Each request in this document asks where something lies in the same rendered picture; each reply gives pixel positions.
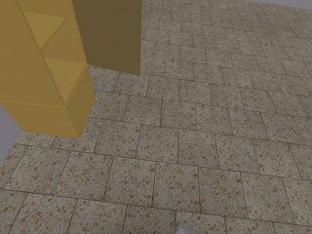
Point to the cupboard door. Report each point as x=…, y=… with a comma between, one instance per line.
x=110, y=31

